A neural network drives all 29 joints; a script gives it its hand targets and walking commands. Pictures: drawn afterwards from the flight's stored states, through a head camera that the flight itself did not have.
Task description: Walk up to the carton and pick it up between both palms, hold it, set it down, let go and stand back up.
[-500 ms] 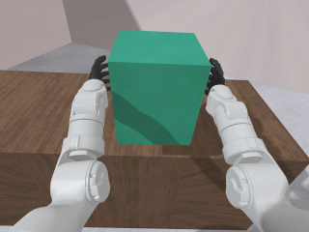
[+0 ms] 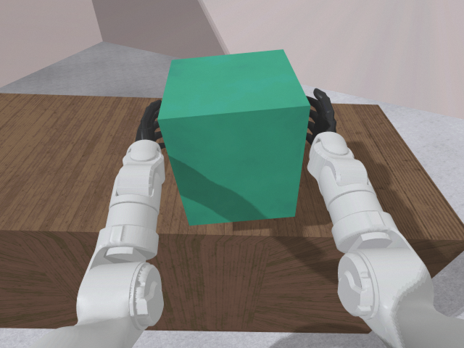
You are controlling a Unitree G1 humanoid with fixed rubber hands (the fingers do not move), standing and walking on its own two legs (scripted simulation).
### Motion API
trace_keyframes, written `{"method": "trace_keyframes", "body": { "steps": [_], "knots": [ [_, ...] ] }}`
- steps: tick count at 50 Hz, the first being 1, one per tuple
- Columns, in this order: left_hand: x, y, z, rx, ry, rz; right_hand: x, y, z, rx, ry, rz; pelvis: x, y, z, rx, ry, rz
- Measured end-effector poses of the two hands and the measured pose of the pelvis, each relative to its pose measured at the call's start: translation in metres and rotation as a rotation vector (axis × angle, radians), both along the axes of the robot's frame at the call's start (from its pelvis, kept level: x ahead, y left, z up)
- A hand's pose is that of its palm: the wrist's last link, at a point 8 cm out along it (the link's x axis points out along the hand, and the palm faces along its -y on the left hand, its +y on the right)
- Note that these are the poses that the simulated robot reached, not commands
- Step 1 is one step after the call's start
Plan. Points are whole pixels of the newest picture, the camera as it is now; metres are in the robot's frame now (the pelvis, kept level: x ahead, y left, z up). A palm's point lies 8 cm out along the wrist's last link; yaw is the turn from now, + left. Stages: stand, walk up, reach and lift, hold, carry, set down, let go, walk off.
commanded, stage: set down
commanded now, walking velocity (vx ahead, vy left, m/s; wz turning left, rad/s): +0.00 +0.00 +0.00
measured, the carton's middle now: (234, 140) +0.46 +0.02 +0.15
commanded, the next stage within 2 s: none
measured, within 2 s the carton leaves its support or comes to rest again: neither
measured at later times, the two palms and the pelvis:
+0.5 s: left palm (137, 154) +0.40 +0.19 +0.16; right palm (306, 145) +0.42 -0.11 +0.17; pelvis +0.00 +0.00 +0.00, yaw +0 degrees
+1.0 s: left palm (146, 151) +0.43 +0.18 +0.14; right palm (306, 143) +0.44 -0.11 +0.16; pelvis +0.02 +0.00 +0.00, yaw +0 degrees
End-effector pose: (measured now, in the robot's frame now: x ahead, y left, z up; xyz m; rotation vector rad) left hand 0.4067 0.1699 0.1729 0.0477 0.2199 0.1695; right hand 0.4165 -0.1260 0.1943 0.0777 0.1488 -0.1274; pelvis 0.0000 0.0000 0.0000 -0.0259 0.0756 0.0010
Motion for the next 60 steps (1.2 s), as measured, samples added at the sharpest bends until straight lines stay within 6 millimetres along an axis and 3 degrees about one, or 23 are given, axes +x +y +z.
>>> {"method": "trace_keyframes", "body": {
  "steps": [9,18,24,32,46,60],
  "knots": [
    [-0.006,-0.001,0.004,-0.004,-0.019,0.002,-0.006,-0.001,0.006,-0.004,-0.019,0.004,-0.002,-0.002,0.0,0.001,-0.021,0.0],
    [-0.01,0.015,-0.016,-0.024,0.046,0.023,-0.005,0.015,-0.02,-0.045,0.046,0.026,-0.003,0.001,0.0,0.002,-0.022,0.003],
    [-0.006,0.021,-0.018,-0.017,0.017,0.031,0.001,0.021,-0.022,-0.042,0.018,0.032,0.001,0.004,0.001,0.003,-0.017,0.005],
    [0.004,0.014,-0.014,-0.013,0.011,0.023,0.006,0.014,-0.028,-0.016,0.015,0.017,0.005,0.003,0.001,0.006,-0.01,0.006],
    [0.018,0.011,-0.027,-0.001,0.025,0.026,0.024,0.011,-0.037,-0.016,0.027,0.028,0.018,-0.003,0.002,0.013,0.008,0.006],
    [0.018,0.013,-0.043,-0.008,0.042,0.033,0.029,0.013,-0.041,-0.039,0.034,0.042,0.022,-0.004,0.002,0.015,0.013,0.007]
  ]
}}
